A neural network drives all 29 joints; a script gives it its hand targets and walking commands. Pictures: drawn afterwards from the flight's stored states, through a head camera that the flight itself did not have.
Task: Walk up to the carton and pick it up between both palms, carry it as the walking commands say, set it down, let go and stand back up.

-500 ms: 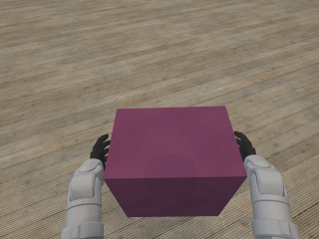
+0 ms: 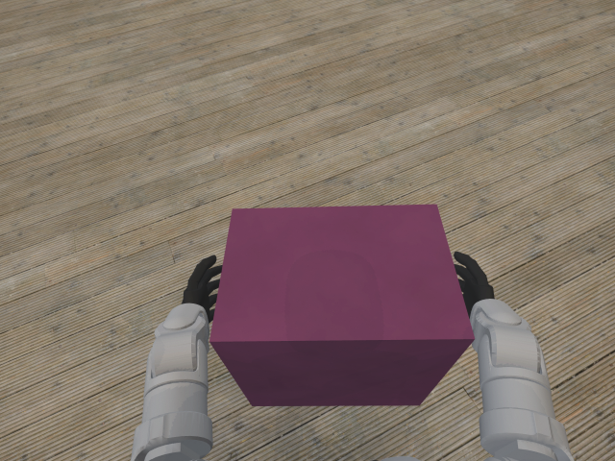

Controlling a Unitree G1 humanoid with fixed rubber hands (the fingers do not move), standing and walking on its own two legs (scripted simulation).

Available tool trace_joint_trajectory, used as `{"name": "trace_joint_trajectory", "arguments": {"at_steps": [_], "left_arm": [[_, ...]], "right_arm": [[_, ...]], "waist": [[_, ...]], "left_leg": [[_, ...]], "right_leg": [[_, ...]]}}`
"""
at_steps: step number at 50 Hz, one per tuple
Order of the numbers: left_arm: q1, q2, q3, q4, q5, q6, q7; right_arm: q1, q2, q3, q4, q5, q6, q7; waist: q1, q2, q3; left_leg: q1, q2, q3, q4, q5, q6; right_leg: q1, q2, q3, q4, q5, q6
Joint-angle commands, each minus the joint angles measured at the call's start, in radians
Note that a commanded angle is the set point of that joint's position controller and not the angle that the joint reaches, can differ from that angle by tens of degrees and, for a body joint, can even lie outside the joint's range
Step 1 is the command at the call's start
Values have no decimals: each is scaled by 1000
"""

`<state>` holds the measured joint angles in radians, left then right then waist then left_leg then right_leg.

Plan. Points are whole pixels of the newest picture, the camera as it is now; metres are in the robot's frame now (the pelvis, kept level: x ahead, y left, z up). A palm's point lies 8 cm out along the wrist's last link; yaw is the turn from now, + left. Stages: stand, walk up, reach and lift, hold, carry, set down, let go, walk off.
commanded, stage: set down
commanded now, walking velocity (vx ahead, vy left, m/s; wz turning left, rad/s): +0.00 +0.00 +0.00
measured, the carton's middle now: (334, 316) +0.32 -0.03 -0.08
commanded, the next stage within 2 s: none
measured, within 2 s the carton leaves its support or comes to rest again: neither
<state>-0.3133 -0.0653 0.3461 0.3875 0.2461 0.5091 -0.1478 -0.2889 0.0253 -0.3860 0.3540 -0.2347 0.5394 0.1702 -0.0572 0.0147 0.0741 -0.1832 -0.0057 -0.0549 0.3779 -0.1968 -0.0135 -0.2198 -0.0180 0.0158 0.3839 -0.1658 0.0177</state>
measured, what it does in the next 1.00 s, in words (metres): lowers itself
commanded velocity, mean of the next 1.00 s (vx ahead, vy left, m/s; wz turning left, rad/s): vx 0.00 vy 0.00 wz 0.00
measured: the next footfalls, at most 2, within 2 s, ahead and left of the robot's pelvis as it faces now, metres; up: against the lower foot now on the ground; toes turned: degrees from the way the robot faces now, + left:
none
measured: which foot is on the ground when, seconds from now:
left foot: down 0.00-1.00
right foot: down 0.00-1.00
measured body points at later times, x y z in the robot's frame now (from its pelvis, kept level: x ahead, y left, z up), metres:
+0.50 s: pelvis -0.01 +0.00 -0.03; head +0.12 -0.01 +0.40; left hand +0.34 +0.16 -0.10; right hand +0.31 -0.22 -0.10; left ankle +0.00 +0.13 -0.74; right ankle +0.02 -0.13 -0.74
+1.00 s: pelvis -0.05 -0.01 -0.12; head +0.15 -0.03 +0.28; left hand +0.37 +0.16 -0.19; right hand +0.35 -0.23 -0.20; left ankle +0.00 +0.13 -0.74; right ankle +0.02 -0.13 -0.75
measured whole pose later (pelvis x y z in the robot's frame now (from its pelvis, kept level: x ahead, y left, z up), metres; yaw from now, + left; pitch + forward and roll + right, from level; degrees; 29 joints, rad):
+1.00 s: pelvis -0.05 -0.01 -0.12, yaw +1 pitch +36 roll +1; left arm -0.62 -0.02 0.46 0.50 0.17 0.35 -0.11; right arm -0.61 -0.03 -0.44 0.49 -0.18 0.38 0.12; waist -0.03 0.05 -0.19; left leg -1.37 -0.05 -0.08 1.14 -0.40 -0.05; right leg -1.40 0.02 0.05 1.13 -0.35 0.02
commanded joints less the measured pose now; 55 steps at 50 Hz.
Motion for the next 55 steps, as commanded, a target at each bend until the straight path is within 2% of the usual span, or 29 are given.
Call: {"name": "trace_joint_trajectory", "arguments": {"at_steps": [1, 5, 10, 15, 21, 33, 39, 46, 55], "left_arm": [[-388, -781, -531, -62, -141, -62, -131], [-337, -782, -569, -75, -152, -98, -121], [-321, -770, -575, -51, -153, -153, -102], [-338, -754, -542, -7, -139, -200, -84], [-433, -775, -513, 43, -132, -231, -84], [-656, -846, -497, 102, -158, -215, -144], [-740, -874, -493, 110, -173, -192, -165], [-830, -890, -500, 116, -198, -169, -176], [-903, -887, -491, 159, -212, -162, -162]], "right_arm": [[-409, 772, 549, -62, 134, -66, 140], [-342, 752, 557, -74, 131, -111, 125], [-331, 705, 535, -53, 126, -174, 116], [-362, 675, 505, 6, 124, -224, 120], [-470, 694, 497, 68, 130, -255, 134], [-655, 813, 516, 115, 133, -229, 156], [-751, 865, 548, 102, 160, -206, 165], [-845, 886, 560, 107, 185, -181, 168], [-920, 855, 535, 159, 198, -172, 170]], "waist": [[17, -41, -434], [-1, -30, -474], [-15, -16, -500], [-5, 0, -534], [14, 8, -614], [-3, -16, -812], [7, -23, -927], [2, -28, -1014], [-10, -4, -1068]], "left_leg": [[-2, -98, 0, -18, 250, 23], [-39, -99, -5, 10, 322, 15], [-119, -99, -10, 57, 339, 5], [-216, -98, -6, 117, 298, -1], [-352, -100, 9, 205, 210, 1], [-655, -115, 42, 420, 78, 12], [-797, -129, 59, 531, 31, 7], [-930, -144, 73, 629, -30, 2], [-1058, -153, 81, 708, -68, -9]], "right_leg": [[209, 90, 1, 22, 382, -1], [179, 95, 6, 47, 465, 1], [92, 100, -1, 95, 462, -1], [-22, 106, -8, 162, 394, -11], [-156, 113, -12, 261, 298, -20], [-365, 116, -11, 450, 168, -19], [-445, 117, -11, 551, 119, -16], [-542, 124, -20, 640, 56, -12], [-663, 134, -45, 730, 32, -8]]}}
